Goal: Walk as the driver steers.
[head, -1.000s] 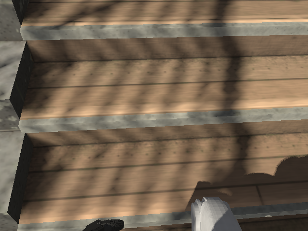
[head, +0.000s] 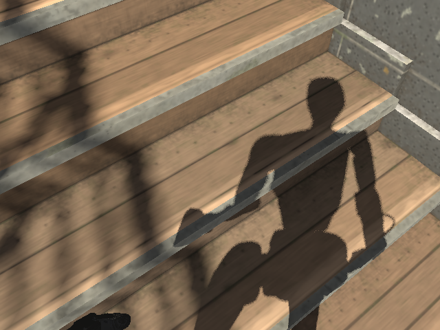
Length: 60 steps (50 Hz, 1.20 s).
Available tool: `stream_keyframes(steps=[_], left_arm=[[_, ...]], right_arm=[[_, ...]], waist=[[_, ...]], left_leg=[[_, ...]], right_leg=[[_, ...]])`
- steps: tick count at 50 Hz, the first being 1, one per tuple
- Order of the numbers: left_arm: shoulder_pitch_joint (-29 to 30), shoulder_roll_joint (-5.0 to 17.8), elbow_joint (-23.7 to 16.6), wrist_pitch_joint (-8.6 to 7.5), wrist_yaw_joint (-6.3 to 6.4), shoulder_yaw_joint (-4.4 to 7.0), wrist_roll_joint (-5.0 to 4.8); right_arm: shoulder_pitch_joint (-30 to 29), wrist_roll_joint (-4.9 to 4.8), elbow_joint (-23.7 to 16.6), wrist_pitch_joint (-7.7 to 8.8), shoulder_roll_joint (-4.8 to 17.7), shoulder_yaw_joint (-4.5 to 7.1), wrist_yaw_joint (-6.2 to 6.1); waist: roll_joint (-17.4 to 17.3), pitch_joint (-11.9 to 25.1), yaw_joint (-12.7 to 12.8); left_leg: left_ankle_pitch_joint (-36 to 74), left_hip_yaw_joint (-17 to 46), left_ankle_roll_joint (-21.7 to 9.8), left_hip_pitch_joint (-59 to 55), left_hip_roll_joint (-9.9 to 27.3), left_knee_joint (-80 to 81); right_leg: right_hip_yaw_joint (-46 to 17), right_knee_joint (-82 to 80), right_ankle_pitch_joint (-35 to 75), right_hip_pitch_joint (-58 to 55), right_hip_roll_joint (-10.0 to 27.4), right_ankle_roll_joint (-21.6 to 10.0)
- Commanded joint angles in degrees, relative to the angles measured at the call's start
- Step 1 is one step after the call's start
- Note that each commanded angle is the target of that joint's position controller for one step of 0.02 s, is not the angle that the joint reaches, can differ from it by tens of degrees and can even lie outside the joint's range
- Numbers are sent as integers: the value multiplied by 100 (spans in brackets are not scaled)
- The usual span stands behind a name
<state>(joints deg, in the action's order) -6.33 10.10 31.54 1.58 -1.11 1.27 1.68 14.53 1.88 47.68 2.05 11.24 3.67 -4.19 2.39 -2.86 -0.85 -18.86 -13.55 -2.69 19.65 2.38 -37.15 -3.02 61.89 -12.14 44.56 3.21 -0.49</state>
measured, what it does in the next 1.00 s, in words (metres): steps on the spot: right foot, then left foot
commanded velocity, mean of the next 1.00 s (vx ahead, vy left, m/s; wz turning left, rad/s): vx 0.03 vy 0.00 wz -0.05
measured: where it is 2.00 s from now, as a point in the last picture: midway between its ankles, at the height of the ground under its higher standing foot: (239, 315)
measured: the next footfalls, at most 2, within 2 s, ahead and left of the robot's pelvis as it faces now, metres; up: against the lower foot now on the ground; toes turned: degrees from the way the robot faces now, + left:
right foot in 0.10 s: +0.16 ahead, -0.11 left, +0.00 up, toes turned -4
left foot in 0.38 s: +0.04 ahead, +0.12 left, +0.00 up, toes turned +0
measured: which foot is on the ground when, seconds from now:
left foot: down 0.00-0.10, up 0.12-0.36, down 0.38-1.00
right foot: up 0.00-0.08, down 0.10-1.00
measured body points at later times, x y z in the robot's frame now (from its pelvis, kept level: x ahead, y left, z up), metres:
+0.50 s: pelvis +0.06 -0.01 +0.01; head +0.06 +0.00 +0.46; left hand +0.16 +0.20 -0.12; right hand +0.13 -0.22 -0.12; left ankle +0.00 +0.11 -0.72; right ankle +0.12 -0.11 -0.72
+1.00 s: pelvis +0.08 +0.02 +0.02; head +0.08 +0.02 +0.47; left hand +0.10 +0.23 -0.13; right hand +0.07 -0.20 -0.13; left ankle +0.00 +0.11 -0.72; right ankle +0.12 -0.11 -0.72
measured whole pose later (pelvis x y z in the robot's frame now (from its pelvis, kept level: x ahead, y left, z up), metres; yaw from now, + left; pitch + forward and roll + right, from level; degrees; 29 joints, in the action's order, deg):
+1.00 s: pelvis +0.08 +0.02 +0.02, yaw -1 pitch +0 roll -1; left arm -23.1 8.0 52.0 -1.3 0.1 1.7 0.6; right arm 24.5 0.9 53.2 0.4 6.9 0.2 -2.7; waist 0.2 1.6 0.0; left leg -21.9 -1.0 -2.5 5.0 -0.7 -26.6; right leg 3.0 29.8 -14.4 17.7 1.3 -1.1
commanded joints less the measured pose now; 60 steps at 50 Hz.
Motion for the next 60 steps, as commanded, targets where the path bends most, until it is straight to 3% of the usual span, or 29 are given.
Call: stream_keyframes(steps=[1,3,4,5,6,7,8,9,10,13,17,18,20,21,22,23,25,28,43,46,48,50,52,54,56,57,58,59,60], left_arm=[[-673,280,-83,-50,-47,106,-156],[-1081,62,106,-293,31,66,-106],[-1156,85,153,-444,44,82,27],[-1045,272,-30,-561,14,75,88],[-907,228,-223,-542,90,-7,85],[-1073,207,-190,-481,145,-13,35],[-961,189,-145,-401,237,-11,9],[-823,110,-56,-331,291,-36,55],[-757,125,-25,-299,346,-39,69],[-976,145,189,-341,379,-18,83],[-857,113,417,-384,327,16,-2],[-968,24,504,-355,290,32,-66],[-1268,-64,681,-306,172,79,-120],[-1440,-75,731,-331,112,117,-138],[-1309,-81,839,-344,106,98,-125],[-1265,19,870,-354,120,140,-83],[-1259,66,1014,-358,106,168,-39],[-1361,20,1196,-479,79,160,-65],[-1899,-3,1764,-383,129,61,-102],[-1770,42,1815,-350,128,68,-115],[-1641,71,1757,-346,120,90,-120],[-1435,70,1632,-362,100,101,-86],[-884,68,1345,-427,53,114,-57],[-805,184,1234,-416,23,176,-80],[-1276,15,1419,-490,-2,166,-94],[-1897,120,1674,-535,19,254,-109],[-2760,360,1924,-553,68,379,-68],[-3643,1093,2082,-544,157,601,-55],[-3984,1321,2214,-428,181,688,-25]], right_arm=[[-232,-8,-668,82,701,125,107],[-103,-24,-612,12,652,103,207],[270,-13,-469,-78,599,139,268],[412,-48,-672,-182,241,60,295],[788,-323,-666,-347,-95,-52,302],[982,-373,-539,-383,-86,-97,284],[860,-415,-503,-379,34,-89,279],[408,-376,-554,-373,129,-57,242],[163,-271,-644,-392,174,-25,209],[286,-217,-582,-439,15,-66,170],[527,-223,-477,-408,-283,-198,115],[594,-158,-405,-407,-148,-182,92],[628,-75,-469,-324,88,-204,66],[556,-63,-438,-237,175,-209,61],[354,-91,-411,-165,71,-247,87],[274,-94,-410,-110,-13,-272,91],[327,-95,-359,-40,87,-246,96],[617,-76,-234,-18,67,-198,120],[1133,-90,356,-61,-35,-281,126],[1208,-73,399,-99,13,-281,110],[1252,-98,371,-129,284,-197,120],[1412,-105,355,-143,514,-110,139],[1538,-134,367,-127,637,-40,172],[1453,-131,370,-65,490,-89,161],[1231,-26,457,2,497,-58,151],[1182,-85,465,81,442,-37,199],[1055,-219,483,191,378,-43,246],[1000,-356,300,248,192,-102,310],[1148,-299,341,244,212,-52,311]], waist=[[-1177,1012,110],[-816,812,186],[-329,723,135],[383,765,-13],[1454,1324,-26],[1180,1539,54],[1111,1375,125],[811,858,106],[716,620,64],[143,684,64],[556,624,-143],[531,543,-73],[264,434,143],[-500,216,317],[-1087,57,282],[-927,-32,294],[-653,111,255],[-452,228,154],[-400,-27,204],[-516,-219,107],[-737,-452,25],[-878,-736,-136],[-1104,-1064,-313],[-1163,-1016,-218],[-932,-821,91],[-733,-403,373],[-313,63,841],[815,435,1196],[1630,778,1259]], left_leg=[[1971,1271,-608,-393,1215,1422],[2130,1085,-430,-678,1066,764],[1792,755,-221,-570,707,-66],[-549,613,66,132,343,-1157],[-1600,878,349,123,64,-1608],[-1628,1123,463,20,76,-1976],[-1339,1276,570,30,83,-1962],[-1172,1320,615,115,44,-2006],[-1165,1344,592,135,20,-2050],[-1043,1371,548,60,-8,-1889],[-246,1084,409,-846,-222,623],[226,1230,327,-968,-181,966],[973,1691,203,-1029,326,1336],[1070,1746,101,-769,459,1248],[333,1912,50,-166,444,1483],[103,1957,18,-3,434,1708],[496,1866,-23,-292,398,1653],[1006,1871,-75,-709,452,1553],[1481,1833,-106,-775,452,1670],[-255,1948,-271,-642,368,2036],[-1527,2359,-535,-529,545,2347],[-2397,2939,-860,-615,1023,2662],[-2403,3496,-1177,-847,1538,2906],[-1512,3326,-1220,-1082,1560,2854],[-40,2492,-966,-876,1060,2289],[961,2101,-834,-482,738,1604],[2142,1572,-677,97,374,307],[1244,1055,-310,1450,-257,-1431],[-707,869,-184,1984,-559,-3614]], right_leg=[[825,-1436,-257,-2057,-121,-141],[1119,-3047,247,-2595,-378,-244],[718,-3871,554,-3069,-254,-162],[-793,-3830,2748,-3484,951,-115],[-1879,-4051,3957,-3426,1858,-936],[-1927,-4223,3676,-3481,1927,-1408],[-1975,-4618,1565,-3110,1775,-1506],[-1752,-4772,540,-2767,1437,-1278],[-1446,-4731,439,-2600,1232,-1110],[-805,-4428,960,-2896,982,-950],[-218,-4105,889,-2848,488,-652],[-323,-4080,430,-2784,413,-519],[-355,-4079,-401,-2562,285,-275],[-128,-4134,-154,-2639,124,-253],[53,-4003,125,-2946,61,-190],[87,-3899,334,-3100,68,-154],[82,-3842,578,-3141,92,-115],[150,-3880,702,-3001,134,-109],[195,-3933,739,-3122,197,-84],[318,-3894,-60,-2897,54,-90],[666,-3391,-696,-2497,-234,-150],[936,-2746,-975,-1829,-358,-233],[955,-2166,-909,-1079,-174,-345],[928,-2102,-1151,-984,-126,-325],[1142,-3253,-830,-2182,-335,-396],[1172,-3430,-306,-3471,-565,-413],[586,-3756,34,-4804,-224,-496],[-1351,-4675,-658,-5923,1090,-848],[-2596,-5317,-697,-5906,1912,-1457]])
